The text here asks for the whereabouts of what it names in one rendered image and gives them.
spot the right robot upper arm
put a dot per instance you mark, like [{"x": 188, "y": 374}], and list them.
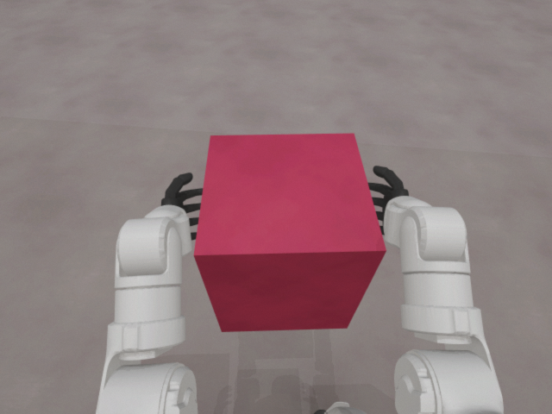
[{"x": 431, "y": 381}]

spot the robot left hand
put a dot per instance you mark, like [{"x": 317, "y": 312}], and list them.
[{"x": 174, "y": 197}]

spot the robot right hand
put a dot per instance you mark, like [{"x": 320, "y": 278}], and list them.
[{"x": 396, "y": 190}]

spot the left robot upper arm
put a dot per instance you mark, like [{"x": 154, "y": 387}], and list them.
[{"x": 160, "y": 388}]

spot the right robot forearm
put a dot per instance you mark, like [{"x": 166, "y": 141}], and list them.
[{"x": 434, "y": 260}]

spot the carton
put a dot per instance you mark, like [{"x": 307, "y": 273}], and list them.
[{"x": 288, "y": 237}]

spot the left robot forearm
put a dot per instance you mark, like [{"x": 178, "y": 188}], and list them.
[{"x": 148, "y": 320}]

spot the robot right shin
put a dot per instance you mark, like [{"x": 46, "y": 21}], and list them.
[{"x": 337, "y": 404}]

